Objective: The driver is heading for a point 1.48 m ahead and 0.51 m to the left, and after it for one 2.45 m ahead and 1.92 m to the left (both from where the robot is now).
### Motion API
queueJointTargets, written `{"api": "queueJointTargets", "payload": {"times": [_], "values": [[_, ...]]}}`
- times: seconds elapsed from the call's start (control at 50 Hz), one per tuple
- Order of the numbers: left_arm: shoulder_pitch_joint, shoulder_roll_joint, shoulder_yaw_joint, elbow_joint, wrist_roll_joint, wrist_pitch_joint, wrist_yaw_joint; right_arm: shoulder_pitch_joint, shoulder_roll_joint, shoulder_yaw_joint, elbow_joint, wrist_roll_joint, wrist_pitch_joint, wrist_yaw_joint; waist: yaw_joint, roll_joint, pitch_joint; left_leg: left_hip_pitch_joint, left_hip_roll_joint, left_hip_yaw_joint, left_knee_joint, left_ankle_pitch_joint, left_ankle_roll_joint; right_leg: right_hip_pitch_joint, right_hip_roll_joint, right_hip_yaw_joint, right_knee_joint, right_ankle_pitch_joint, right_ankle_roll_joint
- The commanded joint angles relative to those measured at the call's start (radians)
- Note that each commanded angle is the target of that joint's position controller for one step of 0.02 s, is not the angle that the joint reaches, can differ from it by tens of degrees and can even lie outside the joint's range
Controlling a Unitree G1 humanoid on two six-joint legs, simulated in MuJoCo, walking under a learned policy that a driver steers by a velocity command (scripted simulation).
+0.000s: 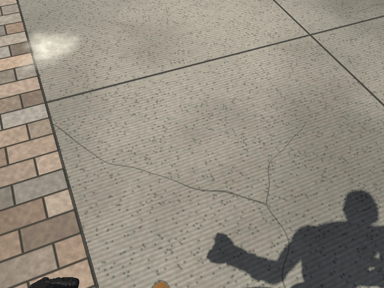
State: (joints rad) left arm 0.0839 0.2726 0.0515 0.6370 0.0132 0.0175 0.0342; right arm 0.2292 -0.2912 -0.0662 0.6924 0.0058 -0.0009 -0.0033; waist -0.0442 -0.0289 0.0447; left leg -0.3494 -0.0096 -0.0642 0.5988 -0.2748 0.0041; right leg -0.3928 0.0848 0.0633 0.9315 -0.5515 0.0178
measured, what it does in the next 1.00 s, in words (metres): steps to the left, turning left: right foot, then left foot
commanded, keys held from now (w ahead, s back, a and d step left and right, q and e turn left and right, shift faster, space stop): q+shift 0.52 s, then w+q+shift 0.18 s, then w+shift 0.10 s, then w+e+shift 0.20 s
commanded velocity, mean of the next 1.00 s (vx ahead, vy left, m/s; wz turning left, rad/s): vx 0.28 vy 0.00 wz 0.70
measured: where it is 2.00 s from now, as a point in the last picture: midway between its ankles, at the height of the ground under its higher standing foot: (20, 193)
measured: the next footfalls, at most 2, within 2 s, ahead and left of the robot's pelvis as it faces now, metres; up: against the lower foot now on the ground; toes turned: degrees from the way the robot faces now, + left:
right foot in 0.18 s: +0.06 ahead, -0.12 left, +0.00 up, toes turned +17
left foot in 0.74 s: -0.04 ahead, +0.13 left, +0.00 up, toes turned +48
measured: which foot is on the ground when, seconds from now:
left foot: down 0.00-0.18, up 0.20-0.72, down 0.74-1.00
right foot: up 0.00-0.16, down 0.18-0.74, up 0.76-1.00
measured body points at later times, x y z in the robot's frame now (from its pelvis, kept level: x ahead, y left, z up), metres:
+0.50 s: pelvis +0.01 -0.04 +0.01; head +0.05 -0.02 +0.46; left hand +0.01 +0.28 -0.08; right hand +0.28 -0.22 -0.08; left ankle -0.05 +0.12 -0.66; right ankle +0.03 -0.13 -0.73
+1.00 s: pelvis +0.11 +0.17 +0.00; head +0.11 +0.20 +0.45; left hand +0.04 +0.46 -0.12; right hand +0.29 -0.04 -0.11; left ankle -0.06 +0.10 -0.73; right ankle +0.28 +0.16 -0.66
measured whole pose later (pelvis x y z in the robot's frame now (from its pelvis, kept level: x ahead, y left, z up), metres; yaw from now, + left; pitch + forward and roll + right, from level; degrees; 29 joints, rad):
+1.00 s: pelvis +0.11 +0.17 +0.00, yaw +42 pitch +1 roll +0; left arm 0.19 0.30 0.04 0.74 0.02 0.00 -0.08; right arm 0.47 -0.28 -0.03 0.79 -0.04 -0.06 0.02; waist -0.04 -0.05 0.01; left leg 0.14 -0.06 0.10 0.22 -0.39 0.06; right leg -0.75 -0.04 -0.01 1.06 -0.12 -0.02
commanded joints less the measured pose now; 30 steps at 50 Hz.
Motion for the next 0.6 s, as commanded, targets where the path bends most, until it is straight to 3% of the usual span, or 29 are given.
{"api": "queueJointTargets", "payload": {"times": [0.02,0.04,0.1,0.14,0.16,0.18,0.2,0.22,0.24,0.26,0.28,0.3,0.34,0.4,0.52,0.56,0.6], "values": [[-0.030,0.087,0.039,-0.095,-0.013,-0.017,0.000,-0.047,-0.198,-0.063,-0.085,0.019,-0.015,-0.027,0.044,0.162,-0.130,0.257,0.238,-0.393,-0.225,0.420,0.219,-0.202,-0.030,0.070,0.093,-0.017,0.020],[-0.044,0.072,0.037,-0.094,-0.013,-0.023,-0.003,-0.072,-0.183,-0.064,-0.094,0.030,0.003,-0.036,0.043,0.158,-0.134,0.250,0.200,-0.365,-0.222,0.392,0.188,-0.174,-0.027,0.051,-0.013,0.025,0.031],[-0.014,0.040,0.031,-0.071,-0.026,-0.038,-0.026,-0.084,-0.194,-0.080,-0.118,0.025,0.048,-0.048,0.039,0.194,-0.181,0.202,0.151,-0.365,-0.209,0.365,0.166,-0.019,0.015,0.020,-0.223,0.125,0.045],[0.048,0.065,0.041,-0.045,-0.032,-0.042,-0.038,-0.096,-0.199,-0.085,-0.132,0.032,0.057,-0.043,0.050,0.214,-0.190,0.159,0.140,-0.402,-0.204,0.308,0.154,0.084,0.025,0.011,-0.378,0.204,0.040],[0.099,0.076,0.050,-0.025,-0.030,-0.043,-0.039,-0.121,-0.194,-0.083,-0.141,0.042,0.059,-0.042,0.080,0.211,-0.189,0.111,0.118,-0.407,-0.187,0.237,0.131,0.171,0.022,-0.001,-0.507,0.296,0.032],[0.139,0.107,0.065,-0.007,-0.028,-0.040,-0.033,-0.115,-0.169,-0.076,-0.145,0.045,0.058,-0.041,0.088,0.183,-0.187,0.016,0.078,-0.387,-0.150,0.097,0.088,0.291,-0.032,0.016,-0.595,0.367,0.011],[0.150,0.182,0.083,-0.018,-0.013,-0.032,-0.021,-0.045,-0.105,-0.059,-0.135,0.031,0.058,-0.035,0.052,-0.012,-0.190,-0.145,-0.022,-0.268,0.067,-0.206,0.024,0.407,-0.263,0.239,-0.652,0.311,-0.072],[0.081,0.237,0.088,-0.038,0.040,-0.029,-0.027,-0.025,-0.121,-0.068,-0.158,0.024,0.044,-0.034,0.015,-0.238,-0.115,-0.318,-0.103,-0.147,0.289,-0.339,-0.019,0.292,-0.459,0.506,-0.702,0.357,-0.207],[0.022,0.192,0.076,-0.069,0.050,-0.041,-0.025,-0.009,-0.197,-0.087,-0.147,0.014,0.034,-0.031,-0.006,-0.180,-0.084,-0.315,-0.006,-0.132,0.459,-0.298,-0.042,0.242,-0.493,0.484,-0.705,0.387,-0.257],[-0.033,0.131,0.058,-0.078,0.036,-0.046,-0.016,-0.005,-0.232,-0.100,-0.121,0.019,0.038,-0.028,-0.017,-0.102,-0.056,-0.309,0.017,-0.106,0.524,-0.222,-0.056,0.210,-0.427,0.349,-0.686,0.389,-0.230],[-0.058,0.111,0.052,-0.086,0.020,-0.047,-0.006,0.011,-0.216,-0.099,-0.096,0.017,0.047,-0.029,-0.017,-0.065,-0.046,-0.316,0.027,-0.087,0.569,-0.153,-0.073,0.219,-0.355,0.244,-0.671,0.388,-0.196],[-0.062,0.107,0.050,-0.082,0.006,-0.048,0.005,0.014,-0.193,-0.094,-0.093,0.016,0.053,-0.027,-0.009,-0.069,-0.041,-0.343,0.041,-0.070,0.617,-0.098,-0.089,0.240,-0.328,0.173,-0.658,0.444,-0.186],[-0.008,0.110,0.046,-0.069,0.009,-0.044,0.020,-0.030,-0.153,-0.076,-0.120,0.024,0.055,-0.016,0.030,-0.081,-0.042,-0.367,0.067,-0.014,0.627,-0.044,-0.116,0.268,-0.307,0.065,-0.653,0.567,-0.203],[0.084,0.140,0.056,-0.044,0.017,-0.028,0.026,-0.115,-0.117,-0.054,-0.169,0.027,0.051,-0.004,0.091,-0.085,-0.065,-0.407,0.096,0.023,0.523,-0.042,-0.143,0.385,-0.346,0.021,-0.647,0.664,-0.242],[0.068,0.201,0.083,-0.028,0.001,-0.019,-0.001,-0.147,-0.093,-0.040,-0.198,0.020,0.062,0.023,0.092,-0.094,-0.089,-0.278,0.121,0.091,0.312,-0.046,-0.116,0.404,-0.402,-0.116,-0.622,0.769,-0.242],[0.113,0.221,0.095,-0.009,-0.019,-0.032,-0.018,-0.177,-0.095,-0.038,-0.206,0.027,0.072,0.033,0.115,-0.091,-0.108,-0.229,0.126,0.118,0.271,-0.076,-0.086,0.403,-0.434,-0.114,-0.682,0.428,-0.228],[0.127,0.238,0.103,-0.001,-0.035,-0.051,-0.027,-0.213,-0.106,-0.039,-0.224,0.036,0.072,0.046,0.117,-0.108,-0.077,-0.237,0.131,0.126,0.230,-0.129,-0.043,0.417,-0.469,-0.079,-0.738,0.130,-0.209]]}}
